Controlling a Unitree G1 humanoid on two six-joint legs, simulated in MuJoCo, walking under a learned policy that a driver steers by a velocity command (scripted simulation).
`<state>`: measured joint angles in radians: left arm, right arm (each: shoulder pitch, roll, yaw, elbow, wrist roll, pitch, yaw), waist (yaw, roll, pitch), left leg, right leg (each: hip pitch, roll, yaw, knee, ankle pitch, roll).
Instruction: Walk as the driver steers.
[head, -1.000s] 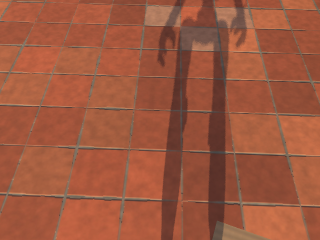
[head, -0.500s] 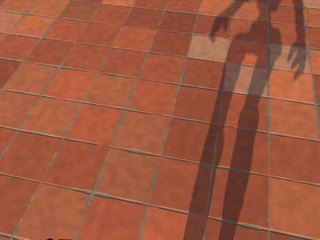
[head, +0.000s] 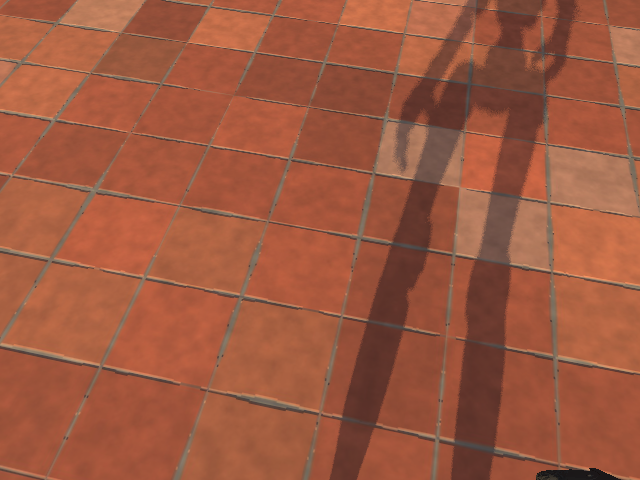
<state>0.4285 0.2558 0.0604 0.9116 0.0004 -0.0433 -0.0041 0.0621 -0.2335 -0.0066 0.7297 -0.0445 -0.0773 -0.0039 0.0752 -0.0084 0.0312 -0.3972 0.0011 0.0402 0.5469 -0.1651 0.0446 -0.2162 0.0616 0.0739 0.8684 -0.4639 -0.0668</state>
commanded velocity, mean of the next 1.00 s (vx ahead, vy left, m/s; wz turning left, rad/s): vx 0.26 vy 0.00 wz -0.50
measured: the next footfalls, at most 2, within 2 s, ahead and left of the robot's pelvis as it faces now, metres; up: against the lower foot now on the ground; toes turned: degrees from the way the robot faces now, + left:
right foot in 0.40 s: +0.21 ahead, -0.12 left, +0.00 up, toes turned -17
left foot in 0.86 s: +0.30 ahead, +0.05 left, +0.00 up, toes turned -31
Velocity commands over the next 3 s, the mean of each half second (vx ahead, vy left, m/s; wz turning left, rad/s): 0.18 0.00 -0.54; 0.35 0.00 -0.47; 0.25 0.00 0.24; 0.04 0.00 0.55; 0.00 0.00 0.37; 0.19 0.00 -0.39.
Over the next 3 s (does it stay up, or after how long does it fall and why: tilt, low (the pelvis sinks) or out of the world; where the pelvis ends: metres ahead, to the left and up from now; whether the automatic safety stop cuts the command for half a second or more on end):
stays up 0.43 -0.21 0.01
